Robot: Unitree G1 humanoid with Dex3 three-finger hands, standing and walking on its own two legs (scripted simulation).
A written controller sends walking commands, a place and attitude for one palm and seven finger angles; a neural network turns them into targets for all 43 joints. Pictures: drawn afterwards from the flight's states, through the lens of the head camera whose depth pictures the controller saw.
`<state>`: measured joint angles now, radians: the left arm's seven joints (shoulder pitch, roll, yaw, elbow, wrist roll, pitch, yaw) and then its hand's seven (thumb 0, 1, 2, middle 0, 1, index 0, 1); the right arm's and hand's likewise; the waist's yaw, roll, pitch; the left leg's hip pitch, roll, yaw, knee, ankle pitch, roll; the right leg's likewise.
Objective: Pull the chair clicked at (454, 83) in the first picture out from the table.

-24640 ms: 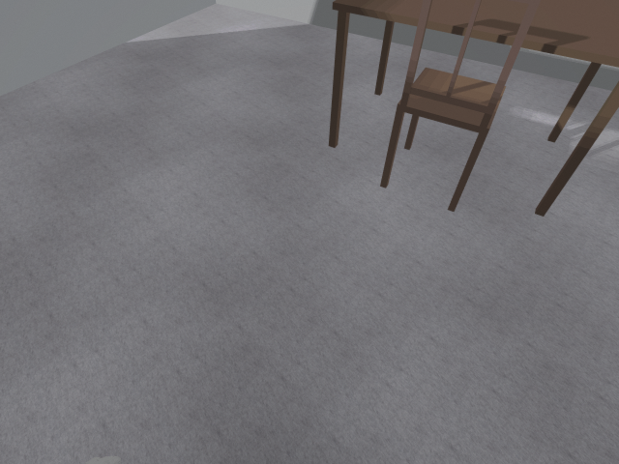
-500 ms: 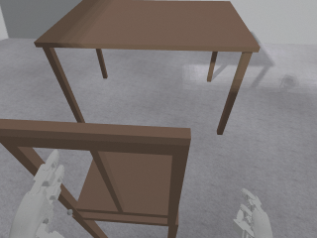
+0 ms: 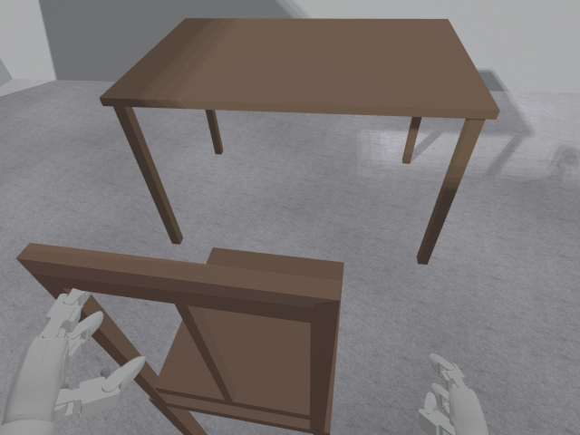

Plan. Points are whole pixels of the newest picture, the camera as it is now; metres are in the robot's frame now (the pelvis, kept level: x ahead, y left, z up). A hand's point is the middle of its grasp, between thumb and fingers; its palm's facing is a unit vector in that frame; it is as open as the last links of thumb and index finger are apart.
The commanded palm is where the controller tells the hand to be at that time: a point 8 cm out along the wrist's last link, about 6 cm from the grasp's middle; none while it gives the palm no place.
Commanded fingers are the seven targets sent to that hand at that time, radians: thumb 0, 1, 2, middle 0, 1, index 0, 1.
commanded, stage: draw the hand back to the body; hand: left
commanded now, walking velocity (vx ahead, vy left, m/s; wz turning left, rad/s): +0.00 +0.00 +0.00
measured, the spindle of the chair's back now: (212, 357) +0.23 +0.17 -0.05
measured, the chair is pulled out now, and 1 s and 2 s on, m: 0.60 0.59 0.62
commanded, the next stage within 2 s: step back with the hand held close in 0.54 s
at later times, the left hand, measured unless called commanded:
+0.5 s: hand (97, 356) +0.16 +0.25 +0.09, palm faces +0.37 -0.78 -0.50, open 7.0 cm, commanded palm +0.15 +0.29 +0.18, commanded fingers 0.00 0.90 0.90 -0.20 -0.30 -0.20 -0.30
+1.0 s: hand (83, 371) +0.15 +0.26 +0.09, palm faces +0.22 -0.81 -0.54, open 7.0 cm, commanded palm +0.10 +0.29 +0.19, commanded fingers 0.00 0.90 0.90 -0.20 -0.30 -0.20 -0.30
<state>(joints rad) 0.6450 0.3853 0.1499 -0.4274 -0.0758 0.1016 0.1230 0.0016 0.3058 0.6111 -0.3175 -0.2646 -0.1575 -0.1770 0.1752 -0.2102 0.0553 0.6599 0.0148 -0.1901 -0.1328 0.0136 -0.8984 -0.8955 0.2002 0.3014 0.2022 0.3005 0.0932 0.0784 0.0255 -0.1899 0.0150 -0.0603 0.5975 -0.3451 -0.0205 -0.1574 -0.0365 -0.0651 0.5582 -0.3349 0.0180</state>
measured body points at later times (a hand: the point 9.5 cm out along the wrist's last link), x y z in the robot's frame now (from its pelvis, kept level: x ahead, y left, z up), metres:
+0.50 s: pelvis +0.01 -0.02 +0.00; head +0.01 -0.05 +0.45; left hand +0.14 +0.29 +0.12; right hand +0.23 -0.22 -0.08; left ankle -0.01 +0.13 -0.73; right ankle -0.02 -0.13 -0.73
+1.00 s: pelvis -0.04 +0.00 +0.01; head +0.01 -0.01 +0.45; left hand +0.13 +0.30 +0.12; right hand +0.17 -0.22 -0.08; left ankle -0.01 +0.13 -0.73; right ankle -0.02 -0.13 -0.73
